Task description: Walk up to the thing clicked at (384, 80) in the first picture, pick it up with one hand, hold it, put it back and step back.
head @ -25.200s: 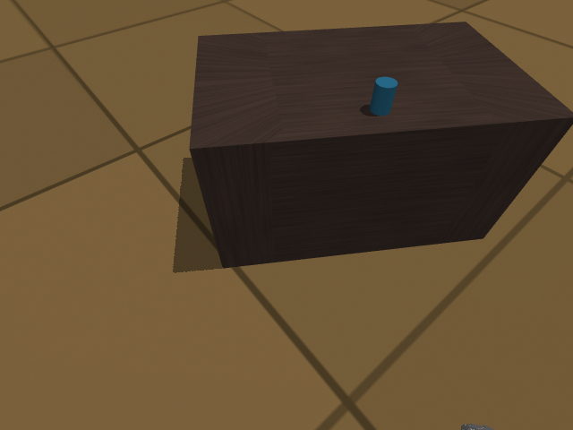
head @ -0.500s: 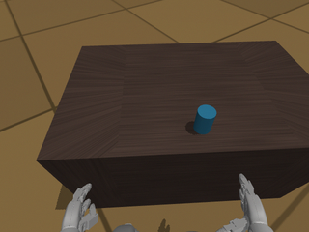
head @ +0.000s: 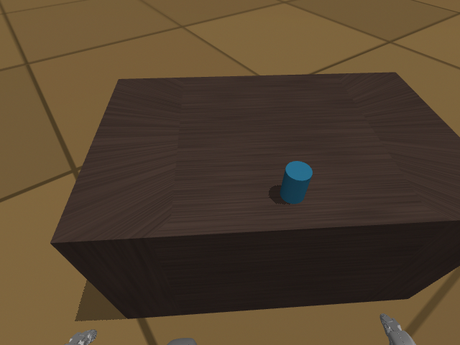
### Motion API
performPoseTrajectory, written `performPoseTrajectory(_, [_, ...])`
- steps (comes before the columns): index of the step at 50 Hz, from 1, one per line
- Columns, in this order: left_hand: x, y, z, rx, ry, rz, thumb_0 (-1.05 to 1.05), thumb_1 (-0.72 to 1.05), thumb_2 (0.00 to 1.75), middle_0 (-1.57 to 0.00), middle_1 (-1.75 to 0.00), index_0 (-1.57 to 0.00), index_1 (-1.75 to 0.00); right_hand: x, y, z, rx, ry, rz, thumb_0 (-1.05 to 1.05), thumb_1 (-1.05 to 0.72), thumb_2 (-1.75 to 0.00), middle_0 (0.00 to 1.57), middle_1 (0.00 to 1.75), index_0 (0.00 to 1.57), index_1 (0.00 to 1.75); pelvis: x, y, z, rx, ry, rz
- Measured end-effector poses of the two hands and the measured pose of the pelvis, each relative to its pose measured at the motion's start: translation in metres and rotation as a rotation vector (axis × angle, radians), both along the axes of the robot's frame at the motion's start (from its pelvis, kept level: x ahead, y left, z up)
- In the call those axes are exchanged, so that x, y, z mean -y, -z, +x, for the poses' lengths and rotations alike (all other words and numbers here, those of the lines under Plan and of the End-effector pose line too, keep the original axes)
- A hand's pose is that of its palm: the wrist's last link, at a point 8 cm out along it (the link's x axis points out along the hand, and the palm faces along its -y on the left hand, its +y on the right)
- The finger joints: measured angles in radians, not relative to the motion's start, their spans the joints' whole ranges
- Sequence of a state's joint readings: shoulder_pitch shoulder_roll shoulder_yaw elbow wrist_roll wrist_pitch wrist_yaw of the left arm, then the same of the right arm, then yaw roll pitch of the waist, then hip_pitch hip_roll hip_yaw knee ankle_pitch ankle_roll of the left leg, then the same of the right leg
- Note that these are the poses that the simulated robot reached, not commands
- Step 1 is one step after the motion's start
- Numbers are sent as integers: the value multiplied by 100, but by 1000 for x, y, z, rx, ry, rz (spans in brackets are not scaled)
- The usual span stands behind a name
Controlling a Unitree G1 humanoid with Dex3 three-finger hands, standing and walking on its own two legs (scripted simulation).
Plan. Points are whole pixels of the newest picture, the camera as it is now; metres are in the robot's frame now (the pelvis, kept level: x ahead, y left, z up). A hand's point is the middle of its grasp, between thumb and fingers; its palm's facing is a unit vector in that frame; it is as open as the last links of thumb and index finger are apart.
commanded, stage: home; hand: right
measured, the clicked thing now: (295, 182) +0.48 -0.15 -0.05
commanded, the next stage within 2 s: stand in 1.64 s
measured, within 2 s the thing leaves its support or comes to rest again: neither
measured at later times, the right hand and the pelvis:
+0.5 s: hand out of the picture +0.04 -0.24 -0.12, palm faces -0.03 +0.93 -0.37, open 17.2 cm; pelvis -0.02 +0.01 +0.03, yaw +0 degrees
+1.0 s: hand out of the picture +0.06 -0.24 -0.12, palm faces -0.03 +0.93 -0.36, open 17.3 cm; pelvis +0.00 +0.02 +0.04, yaw +0 degrees
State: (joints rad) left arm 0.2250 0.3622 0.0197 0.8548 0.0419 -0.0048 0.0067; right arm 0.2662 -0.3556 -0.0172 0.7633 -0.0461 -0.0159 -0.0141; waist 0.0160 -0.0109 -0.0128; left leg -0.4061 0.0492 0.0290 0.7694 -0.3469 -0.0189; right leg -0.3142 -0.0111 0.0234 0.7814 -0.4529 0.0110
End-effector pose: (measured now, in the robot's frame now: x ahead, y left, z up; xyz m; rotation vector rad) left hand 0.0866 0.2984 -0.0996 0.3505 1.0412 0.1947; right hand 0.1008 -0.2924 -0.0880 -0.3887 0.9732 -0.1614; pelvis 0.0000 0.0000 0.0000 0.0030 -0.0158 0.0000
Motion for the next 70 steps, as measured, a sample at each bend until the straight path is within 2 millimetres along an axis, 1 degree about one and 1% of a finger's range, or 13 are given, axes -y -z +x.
performPoseTrajectory(4, [-3,-1,-16,-53,-13,-6,1,91,90,-20,-30,-20,-30,2,1,-21,-68,28,1,0,52,-7,6,6,6,6,-2,-8,-4,13,5,-4])
performPoseTrajectory(11, [-1,0,-37,-133,-25,-38,1,91,90,-20,-30,-20,-30,-3,-1,-51,-164,64,12,0,50,-8,7,6,6,6,-4,-20,-9,33,9,-9])
performPoseTrajectory(16, [1,0,-45,-168,-28,-58,1,90,90,-20,-30,-20,-30,-5,-4,-65,-209,85,14,0,50,-8,7,6,6,6,-7,-27,-13,43,10,-11])
performPoseTrajectory(21, [-1,-1,-50,-185,-32,-62,1,90,90,-21,-30,-20,-30,-5,-7,-70,-230,101,12,0,50,-8,7,6,6,6,-9,-30,-16,48,9,-13])
performPoseTrajectory(28, [-7,-3,-54,-202,-41,-55,1,91,90,-20,-30,-20,-30,-5,-9,-68,-239,110,9,0,51,-8,7,6,6,6,-12,-33,-18,48,8,-13])
performPoseTrajectory(36, [-12,-6,-57,-223,-52,-43,0,91,90,-20,-30,-20,-30,-6,-9,-60,-243,110,15,0,51,-7,7,6,6,6,-13,-34,-16,40,4,-14])
performPoseTrajectory(41, [-12,-6,-55,-233,-57,-42,0,91,90,-20,-30,-20,-30,-8,-8,-54,-245,109,21,0,51,-7,6,6,6,6,-14,-35,-12,37,3,-12])
performPoseTrajectory(48, [-11,-7,-45,-232,-52,-44,0,91,90,-20,-30,-20,-30,-10,-8,-45,-248,111,26,0,51,-7,7,6,6,6,-15,-36,-6,32,3,-10])
performPoseTrajectory(61, [-11,-9,-17,-188,-44,-48,0,91,90,-20,-30,-20,-30,-10,-11,-30,-236,119,21,0,51,-7,6,6,6,6,-17,-37,5,32,3,-7])
performPoseTrajectory(70, [-13,-10,-10,-179,-41,-43,0,91,90,-20,-30,-20,-30,-10,-12,-27,-232,126,20,0,51,-7,6,6,6,6,-18,-37,8,33,4,-8])
